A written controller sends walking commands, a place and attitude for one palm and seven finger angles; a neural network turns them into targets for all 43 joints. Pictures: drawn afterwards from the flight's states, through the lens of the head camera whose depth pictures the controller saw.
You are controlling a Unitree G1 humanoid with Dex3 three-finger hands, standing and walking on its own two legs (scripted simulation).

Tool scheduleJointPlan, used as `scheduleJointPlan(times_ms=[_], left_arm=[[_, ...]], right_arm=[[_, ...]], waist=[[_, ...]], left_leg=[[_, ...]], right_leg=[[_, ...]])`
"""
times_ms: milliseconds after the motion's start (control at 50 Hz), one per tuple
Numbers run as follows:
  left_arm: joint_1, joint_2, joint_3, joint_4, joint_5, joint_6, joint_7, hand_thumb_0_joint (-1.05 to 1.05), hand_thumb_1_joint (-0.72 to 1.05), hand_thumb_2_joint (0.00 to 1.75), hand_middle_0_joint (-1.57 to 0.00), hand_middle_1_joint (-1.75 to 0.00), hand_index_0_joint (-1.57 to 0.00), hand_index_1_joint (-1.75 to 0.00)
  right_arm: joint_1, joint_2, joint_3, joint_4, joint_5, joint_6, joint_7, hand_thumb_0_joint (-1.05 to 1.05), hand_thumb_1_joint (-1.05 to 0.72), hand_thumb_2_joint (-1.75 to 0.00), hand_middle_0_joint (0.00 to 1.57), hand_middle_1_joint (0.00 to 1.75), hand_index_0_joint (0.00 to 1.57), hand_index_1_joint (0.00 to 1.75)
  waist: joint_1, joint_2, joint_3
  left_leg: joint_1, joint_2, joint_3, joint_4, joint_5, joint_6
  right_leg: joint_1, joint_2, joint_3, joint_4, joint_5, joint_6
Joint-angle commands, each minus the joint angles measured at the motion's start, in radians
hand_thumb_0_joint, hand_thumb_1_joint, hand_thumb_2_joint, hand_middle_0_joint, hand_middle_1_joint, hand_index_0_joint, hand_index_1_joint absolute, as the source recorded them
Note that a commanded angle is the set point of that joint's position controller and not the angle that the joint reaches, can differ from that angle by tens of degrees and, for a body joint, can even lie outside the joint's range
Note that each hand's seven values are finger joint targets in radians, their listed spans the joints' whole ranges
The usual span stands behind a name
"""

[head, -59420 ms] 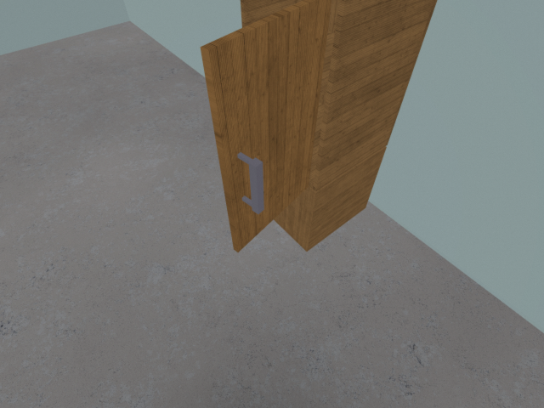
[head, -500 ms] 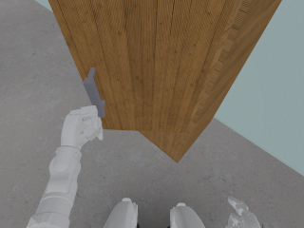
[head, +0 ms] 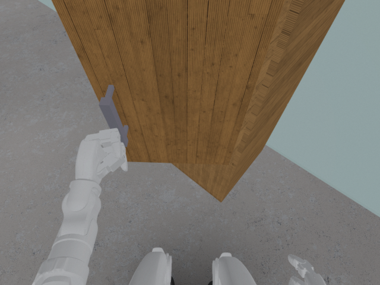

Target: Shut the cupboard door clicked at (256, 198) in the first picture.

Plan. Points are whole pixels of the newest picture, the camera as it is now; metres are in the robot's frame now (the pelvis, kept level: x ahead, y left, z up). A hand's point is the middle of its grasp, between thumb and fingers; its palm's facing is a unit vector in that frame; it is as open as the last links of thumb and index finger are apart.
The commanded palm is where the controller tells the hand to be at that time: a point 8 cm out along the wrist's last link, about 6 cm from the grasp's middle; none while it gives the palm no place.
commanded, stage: push the door shut along its arc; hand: left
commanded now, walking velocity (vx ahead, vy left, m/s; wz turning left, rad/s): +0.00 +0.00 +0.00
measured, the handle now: (117, 118) +0.47 +0.19 +0.03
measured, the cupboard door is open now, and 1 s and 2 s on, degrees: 39 22 7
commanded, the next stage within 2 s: pull the fist back off the door in 1.92 s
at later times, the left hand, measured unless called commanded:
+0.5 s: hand (124, 138) +0.41 +0.16 +0.04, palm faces -0.13 -0.99 -0.04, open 3.1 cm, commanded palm +0.41 +0.20 +0.04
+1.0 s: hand (139, 113) +0.48 +0.13 +0.04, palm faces -0.26 -0.97 -0.04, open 3.1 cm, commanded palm +0.49 +0.17 +0.04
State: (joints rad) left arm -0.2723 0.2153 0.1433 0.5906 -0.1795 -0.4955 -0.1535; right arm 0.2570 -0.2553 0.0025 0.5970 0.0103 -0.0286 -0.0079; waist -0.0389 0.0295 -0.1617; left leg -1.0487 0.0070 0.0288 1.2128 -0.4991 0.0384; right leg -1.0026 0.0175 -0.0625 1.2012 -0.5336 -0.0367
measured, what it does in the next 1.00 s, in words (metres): stands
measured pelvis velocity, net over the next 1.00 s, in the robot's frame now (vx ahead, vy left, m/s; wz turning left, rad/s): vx -0.01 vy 0.02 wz -0.02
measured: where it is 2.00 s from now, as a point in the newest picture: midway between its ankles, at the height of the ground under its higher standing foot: outside the picture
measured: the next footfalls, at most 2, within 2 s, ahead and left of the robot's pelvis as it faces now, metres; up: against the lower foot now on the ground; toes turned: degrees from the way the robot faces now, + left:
none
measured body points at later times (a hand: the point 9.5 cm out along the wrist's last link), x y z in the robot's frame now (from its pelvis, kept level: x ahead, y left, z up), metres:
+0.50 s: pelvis -0.01 +0.00 -0.01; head +0.09 +0.01 +0.43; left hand +0.41 +0.21 +0.05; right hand +0.10 -0.26 -0.12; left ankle +0.04 +0.10 -0.63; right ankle +0.02 -0.10 -0.63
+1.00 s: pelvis -0.01 +0.02 -0.03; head +0.12 +0.03 +0.40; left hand +0.49 +0.19 +0.04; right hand +0.02 -0.26 -0.14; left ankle +0.04 +0.10 -0.63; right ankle +0.02 -0.10 -0.63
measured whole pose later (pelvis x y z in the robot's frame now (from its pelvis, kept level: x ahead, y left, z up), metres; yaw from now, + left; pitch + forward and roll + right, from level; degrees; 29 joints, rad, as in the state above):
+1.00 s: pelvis -0.01 +0.02 -0.03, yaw -1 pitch +25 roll -4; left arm -0.89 0.41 0.24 1.13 -0.12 -0.44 -0.35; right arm 0.34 -0.28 0.02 0.64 0.01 -0.02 0.00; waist -0.16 0.05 -0.15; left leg -1.26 0.02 0.02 1.32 -0.51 0.06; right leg -1.19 0.03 -0.07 1.27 -0.52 -0.02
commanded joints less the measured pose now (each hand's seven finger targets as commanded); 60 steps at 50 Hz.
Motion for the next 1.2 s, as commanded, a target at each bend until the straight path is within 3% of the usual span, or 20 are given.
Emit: scheduleJointPlan(times_ms=[0,40,60,80,140,180,240,280,360,420,440,480,540,600,760,820,860,1000,1120,1180], left_arm=[[-0.271,0.151,0.062,-0.176,-0.021,-0.054,0.002,0.00,0.90,0.90,-1.30,-1.50,-1.30,-1.50],[-0.305,0.168,0.067,-0.193,-0.018,-0.066,-0.002,0.00,0.90,0.90,-1.30,-1.50,-1.30,-1.50],[-0.354,0.171,0.054,-0.208,-0.015,-0.073,-0.008,0.00,0.90,0.90,-1.30,-1.50,-1.30,-1.50],[-0.364,0.189,0.072,-0.187,-0.011,-0.078,-0.012,0.00,0.90,0.90,-1.30,-1.50,-1.30,-1.50],[-0.420,0.167,0.039,-0.154,-0.011,-0.080,-0.040,0.00,0.90,0.90,-1.30,-1.50,-1.30,-1.50],[-0.452,0.179,0.043,-0.110,-0.014,-0.069,-0.059,0.00,0.90,0.90,-1.30,-1.50,-1.30,-1.50],[-0.502,0.190,0.051,-0.039,-0.018,-0.042,-0.081,0.00,0.90,0.90,-1.30,-1.50,-1.30,-1.50],[-0.521,0.225,0.083,-0.013,-0.018,-0.036,-0.090,0.00,0.90,0.90,-1.30,-1.50,-1.30,-1.50],[-0.579,0.242,0.095,0.011,-0.022,-0.038,-0.108,0.00,0.90,0.90,-1.30,-1.50,-1.30,-1.50],[-0.661,0.218,0.063,0.052,-0.019,-0.040,-0.129,0.00,0.90,0.90,-1.30,-1.50,-1.30,-1.50],[-0.672,0.257,0.092,0.061,-0.016,-0.045,-0.133,0.00,0.90,0.90,-1.30,-1.50,-1.30,-1.50],[-0.695,0.254,0.081,0.096,-0.012,-0.045,-0.148,0.00,0.90,0.90,-1.30,-1.50,-1.30,-1.50],[-0.794,0.262,0.074,0.154,-0.008,-0.042,-0.165,0.00,0.90,0.90,-1.30,-1.50,-1.30,-1.50],[-0.869,0.241,0.043,0.201,-0.003,-0.041,-0.183,0.00,0.90,0.90,-1.30,-1.50,-1.30,-1.50],[-1.031,0.288,0.061,0.271,0.015,-0.028,-0.194,0.00,0.90,0.90,-1.30,-1.50,-1.30,-1.50],[-1.019,0.343,0.108,0.306,0.024,-0.016,-0.195,0.00,0.90,0.90,-1.30,-1.50,-1.30,-1.50],[-1.042,0.373,0.126,0.312,0.030,-0.015,-0.197,0.00,0.90,0.90,-1.30,-1.50,-1.30,-1.50],[-1.149,0.366,0.098,0.343,0.055,0.007,-0.208,0.00,0.90,0.90,-1.30,-1.50,-1.30,-1.50],[-1.179,0.430,0.148,0.375,0.060,0.037,-0.223,0.00,0.90,0.90,-1.30,-1.50,-1.30,-1.50],[-1.229,0.370,0.086,0.339,0.066,0.036,-0.237,0.00,0.90,0.90,-1.30,-1.50,-1.30,-1.50]], right_arm=[[0.013,-0.138,-0.049,-0.123,0.008,-0.036,-0.015,0.00,-0.90,-0.90,0.20,0.30,0.20,0.30],[0.009,-0.139,-0.048,-0.123,0.008,-0.037,-0.017,0.00,-0.90,-0.90,0.20,0.30,0.20,0.30],[0.015,-0.142,-0.048,-0.121,0.006,-0.041,-0.021,0.00,-0.90,-0.90,0.20,0.30,0.20,0.30],[0.018,-0.144,-0.050,-0.109,0.006,-0.042,-0.022,0.00,-0.90,-0.90,0.20,0.30,0.20,0.30],[0.023,-0.145,-0.050,-0.097,0.008,-0.049,-0.022,0.00,-0.90,-0.90,0.20,0.30,0.20,0.30],[0.031,-0.152,-0.050,-0.088,0.010,-0.049,-0.024,0.00,-0.90,-0.90,0.20,0.30,0.20,0.30],[0.041,-0.155,-0.047,-0.085,0.015,-0.044,-0.025,0.00,-0.90,-0.90,0.20,0.30,0.20,0.30],[0.050,-0.159,-0.047,-0.084,0.015,-0.040,-0.025,0.00,-0.90,-0.90,0.20,0.30,0.20,0.30],[0.071,-0.163,-0.049,-0.089,0.014,-0.037,-0.020,0.00,-0.90,-0.90,0.20,0.30,0.20,0.30],[0.078,-0.160,-0.048,-0.076,0.018,-0.032,-0.017,0.00,-0.90,-0.90,0.20,0.30,0.20,0.30],[0.085,-0.167,-0.051,-0.072,0.018,-0.030,-0.019,0.00,-0.90,-0.90,0.20,0.30,0.20,0.30],[0.090,-0.168,-0.048,-0.066,0.018,-0.028,-0.018,0.00,-0.90,-0.90,0.20,0.30,0.20,0.30],[0.109,-0.176,-0.049,-0.049,0.019,-0.025,-0.019,0.00,-0.90,-0.90,0.20,0.30,0.20,0.30],[0.126,-0.181,-0.049,-0.037,0.019,-0.028,-0.018,0.00,-0.90,-0.90,0.20,0.30,0.20,0.30],[0.179,-0.202,-0.049,-0.022,0.007,-0.031,-0.012,0.00,-0.90,-0.90,0.20,0.30,0.20,0.30],[0.192,-0.206,-0.048,-0.019,0.005,-0.021,-0.006,0.00,-0.90,-0.90,0.20,0.30,0.20,0.30],[0.202,-0.208,-0.045,-0.024,0.004,-0.017,-0.004,0.00,-0.90,-0.90,0.20,0.30,0.20,0.30],[0.229,-0.213,-0.045,-0.010,0.001,-0.005,0.002,0.00,-0.90,-0.90,0.20,0.30,0.20,0.30],[0.252,-0.214,-0.040,-0.009,-0.003,0.000,0.004,0.00,-0.90,-0.90,0.20,0.30,0.20,0.30],[0.255,-0.208,-0.043,-0.003,-0.005,-0.002,0.009,0.00,-0.90,-0.90,0.20,0.30,0.20,0.30]], waist=[[-0.010,-0.035,-0.330],[-0.010,-0.020,-0.341],[-0.025,-0.002,-0.354],[-0.024,-0.023,-0.365],[-0.034,0.022,-0.364],[-0.046,-0.007,-0.372],[-0.047,-0.003,-0.352],[-0.036,0.002,-0.382],[-0.043,0.008,-0.417],[-0.073,-0.008,-0.386],[-0.067,-0.018,-0.397],[-0.070,0.026,-0.403],[-0.098,0.013,-0.378],[-0.116,0.049,-0.400],[-0.145,0.103,-0.461],[-0.139,0.073,-0.487],[-0.138,0.095,-0.487],[-0.182,0.123,-0.485],[-0.181,0.115,-0.522],[-0.193,0.171,-0.559]], left_leg=[[0.211,-0.007,-0.051,-0.155,0.159,-0.006],[0.215,-0.006,-0.054,-0.153,0.157,-0.006],[0.225,-0.006,-0.056,-0.141,0.169,-0.003],[0.232,-0.003,-0.060,-0.138,0.171,-0.005],[0.255,-0.003,-0.067,-0.134,0.180,-0.010],[0.254,0.000,-0.073,-0.127,0.187,-0.007],[0.231,-0.001,-0.075,-0.130,0.162,-0.008],[0.236,-0.001,-0.078,-0.125,0.184,-0.009],[0.245,-0.002,-0.081,-0.114,0.219,-0.007],[0.225,0.000,-0.080,-0.110,0.179,-0.003],[0.216,0.002,-0.082,-0.106,0.171,-0.003],[0.229,0.001,-0.085,-0.105,0.172,-0.004],[0.222,0.005,-0.098,-0.102,0.136,-0.001],[0.256,0.006,-0.113,-0.100,0.137,-0.002],[0.301,0.010,-0.148,-0.083,0.166,-0.003],[0.285,0.015,-0.144,-0.072,0.205,-0.003],[0.279,0.015,-0.143,-0.065,0.216,-0.003],[0.307,0.029,-0.166,-0.052,0.232,-0.006],[0.279,0.028,-0.155,-0.024,0.278,0.000],[0.354,0.032,-0.170,-0.020,0.326,-0.006]], right_leg=[[0.196,0.002,0.074,-0.195,0.209,0.014],[0.196,0.002,0.075,-0.190,0.203,0.012],[0.186,0.003,0.077,-0.181,0.222,0.011],[0.177,0.003,0.076,-0.179,0.223,0.013],[0.148,0.004,0.069,-0.172,0.228,0.008],[0.136,0.004,0.068,-0.167,0.237,0.009],[0.127,0.004,0.068,-0.174,0.207,0.008],[0.135,0.005,0.067,-0.162,0.224,0.005],[0.138,0.009,0.065,-0.149,0.255,0.002],[0.111,0.008,0.070,-0.161,0.219,0.008],[0.116,0.008,0.074,-0.161,0.207,0.007],[0.087,0.009,0.069,-0.153,0.199,0.002],[0.042,0.011,0.065,-0.158,0.154,0.003],[-0.010,0.013,0.055,-0.147,0.143,-0.002],[-0.098,0.020,0.032,-0.108,0.144,-0.010],[-0.067,0.021,0.035,-0.106,0.167,-0.008],[-0.073,0.025,0.034,-0.097,0.170,-0.011],[-0.145,0.028,0.025,-0.087,0.176,-0.008],[-0.112,0.034,0.028,-0.081,0.206,-0.008],[-0.160,0.033,0.023,-0.074,0.224,-0.009]])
